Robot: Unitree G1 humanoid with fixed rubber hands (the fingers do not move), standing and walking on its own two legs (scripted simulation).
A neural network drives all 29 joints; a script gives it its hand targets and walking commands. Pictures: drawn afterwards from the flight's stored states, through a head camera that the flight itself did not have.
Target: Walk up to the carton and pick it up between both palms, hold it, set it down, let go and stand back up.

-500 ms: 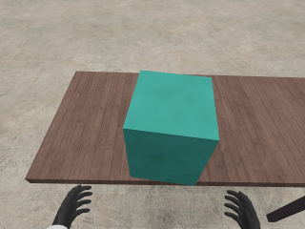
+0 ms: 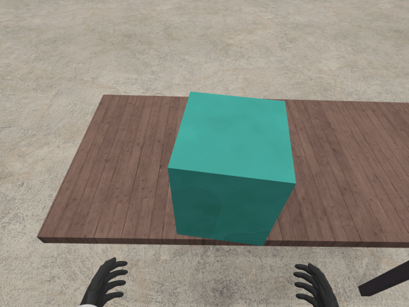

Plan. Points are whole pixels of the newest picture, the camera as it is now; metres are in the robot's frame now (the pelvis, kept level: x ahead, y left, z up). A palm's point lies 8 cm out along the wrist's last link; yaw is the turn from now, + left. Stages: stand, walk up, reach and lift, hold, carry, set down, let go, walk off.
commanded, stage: set down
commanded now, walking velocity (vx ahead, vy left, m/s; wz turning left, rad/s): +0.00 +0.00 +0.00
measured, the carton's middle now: (227, 171) +0.40 -0.01 +0.04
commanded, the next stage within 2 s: let go in 0.24 s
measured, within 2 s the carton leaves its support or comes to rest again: neither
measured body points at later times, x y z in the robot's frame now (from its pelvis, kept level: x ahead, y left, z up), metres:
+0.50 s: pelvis +0.00 +0.00 +0.00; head +0.01 +0.01 +0.45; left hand +0.16 +0.23 -0.09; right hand +0.16 -0.22 -0.09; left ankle +0.00 +0.13 -0.75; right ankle +0.00 -0.14 -0.75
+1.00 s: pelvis +0.01 +0.00 -0.01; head +0.01 +0.01 +0.44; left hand +0.11 +0.31 -0.12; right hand +0.12 -0.31 -0.12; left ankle +0.00 +0.13 -0.75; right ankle +0.00 -0.14 -0.75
